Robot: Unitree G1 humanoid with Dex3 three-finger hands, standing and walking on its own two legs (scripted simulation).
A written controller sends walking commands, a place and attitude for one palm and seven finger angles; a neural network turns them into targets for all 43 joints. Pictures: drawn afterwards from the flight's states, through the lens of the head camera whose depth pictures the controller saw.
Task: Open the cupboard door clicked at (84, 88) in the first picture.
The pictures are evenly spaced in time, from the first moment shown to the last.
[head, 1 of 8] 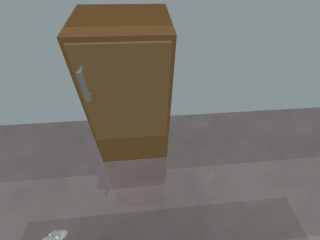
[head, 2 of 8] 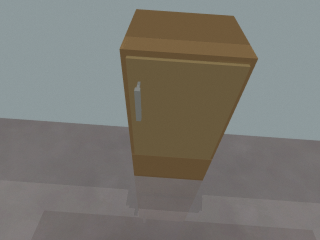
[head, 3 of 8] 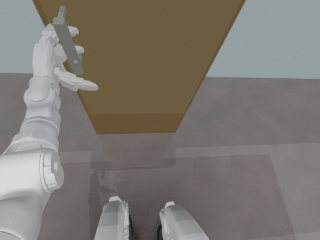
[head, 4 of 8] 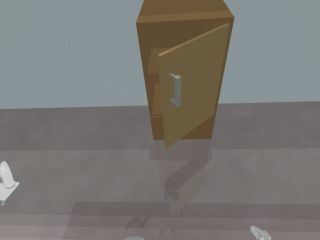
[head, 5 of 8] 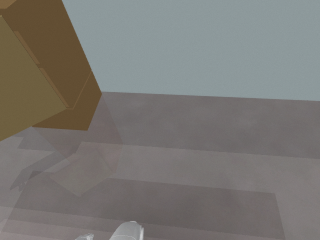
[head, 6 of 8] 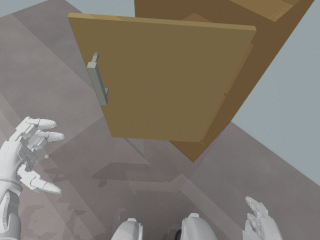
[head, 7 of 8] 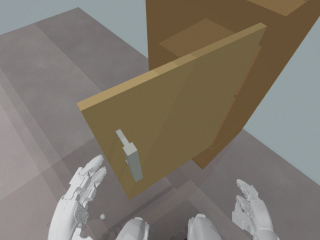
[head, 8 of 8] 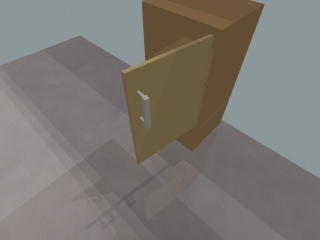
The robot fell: no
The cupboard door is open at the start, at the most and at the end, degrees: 0 85 81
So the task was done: yes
